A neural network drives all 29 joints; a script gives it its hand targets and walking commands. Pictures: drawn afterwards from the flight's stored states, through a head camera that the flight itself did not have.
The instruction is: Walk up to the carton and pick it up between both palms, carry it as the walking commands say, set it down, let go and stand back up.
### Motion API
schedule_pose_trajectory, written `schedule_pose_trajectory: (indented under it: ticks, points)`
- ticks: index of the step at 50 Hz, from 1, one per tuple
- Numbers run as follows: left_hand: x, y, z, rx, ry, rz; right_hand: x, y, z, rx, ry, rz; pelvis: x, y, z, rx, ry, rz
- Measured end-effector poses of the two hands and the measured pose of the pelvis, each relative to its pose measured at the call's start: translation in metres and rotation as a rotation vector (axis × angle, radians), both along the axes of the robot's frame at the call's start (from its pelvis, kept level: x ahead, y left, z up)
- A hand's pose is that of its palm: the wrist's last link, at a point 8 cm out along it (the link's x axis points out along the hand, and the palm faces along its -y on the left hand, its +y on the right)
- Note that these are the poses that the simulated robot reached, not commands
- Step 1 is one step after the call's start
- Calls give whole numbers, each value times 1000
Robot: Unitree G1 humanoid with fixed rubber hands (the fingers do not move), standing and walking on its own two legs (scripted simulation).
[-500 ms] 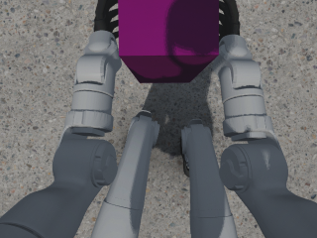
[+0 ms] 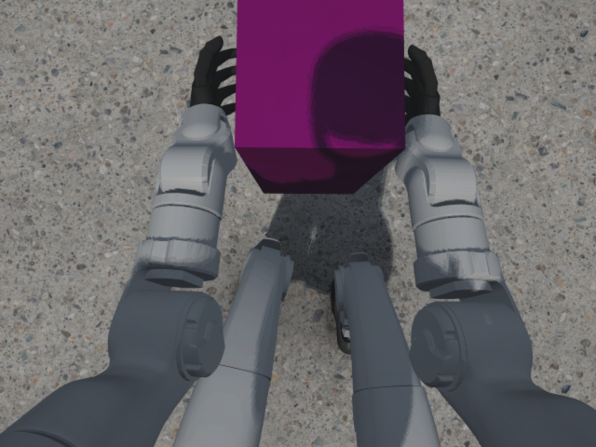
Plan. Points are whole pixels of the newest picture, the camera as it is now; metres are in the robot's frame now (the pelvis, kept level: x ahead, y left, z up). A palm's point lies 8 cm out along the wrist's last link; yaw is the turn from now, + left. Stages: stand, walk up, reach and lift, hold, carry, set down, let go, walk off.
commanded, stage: reach and lift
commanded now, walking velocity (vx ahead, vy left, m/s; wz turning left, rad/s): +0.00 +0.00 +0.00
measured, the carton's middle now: (312, 125) +0.48 +0.04 -0.10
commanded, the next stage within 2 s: none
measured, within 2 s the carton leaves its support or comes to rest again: neither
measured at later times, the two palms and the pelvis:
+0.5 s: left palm (188, 100) +0.44 +0.16 +0.02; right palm (440, 110) +0.46 -0.08 +0.02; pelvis +0.02 +0.00 +0.06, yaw +0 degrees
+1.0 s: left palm (141, 45) +0.42 +0.16 +0.14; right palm (507, 59) +0.45 -0.08 +0.13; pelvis +0.09 +0.00 +0.12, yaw +0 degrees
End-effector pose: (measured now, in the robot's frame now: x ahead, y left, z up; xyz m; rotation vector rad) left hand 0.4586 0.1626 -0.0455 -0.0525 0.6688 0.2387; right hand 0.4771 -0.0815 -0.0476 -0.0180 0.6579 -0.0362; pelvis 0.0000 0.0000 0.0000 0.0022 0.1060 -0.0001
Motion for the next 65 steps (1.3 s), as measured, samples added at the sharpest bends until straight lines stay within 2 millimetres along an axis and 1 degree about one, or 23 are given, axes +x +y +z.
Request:
schedule_pose_trajectory:
  ticks: [16,26,31,34,38,42,46,50,59,65]
  points:
    - [-16,-2,39,-10,-7,3,-13,-2,44,0,-5,-5,12,0,39,3,-56,-3]
    - [-22,2,73,0,-13,-8,-22,2,75,0,-12,-11,17,3,60,-8,-102,10]
    - [-26,1,93,7,-10,-13,-27,1,95,-3,-10,-9,24,4,71,-11,-100,17]
    - [-30,0,108,9,0,-14,-29,0,110,-5,-1,-6,32,4,78,-10,-70,19]
    - [-35,-3,131,13,22,-15,-33,-3,135,-11,21,0,51,4,88,-5,-11,17]
    - [-37,-4,154,21,17,-13,-34,-4,157,-18,14,11,67,4,99,3,-26,11]
    - [-36,-4,172,23,3,-4,-34,-3,172,-3,2,7,79,5,109,8,-54,5]
    - [-34,-3,181,33,4,-6,-32,-2,179,1,2,10,89,5,118,8,-75,3]
    - [-34,-2,191,24,16,-8,-30,-1,194,-13,14,12,115,5,134,1,-108,10]
    - [-34,0,209,19,2,-1,-29,1,213,-14,1,16,130,5,142,-3,-143,16]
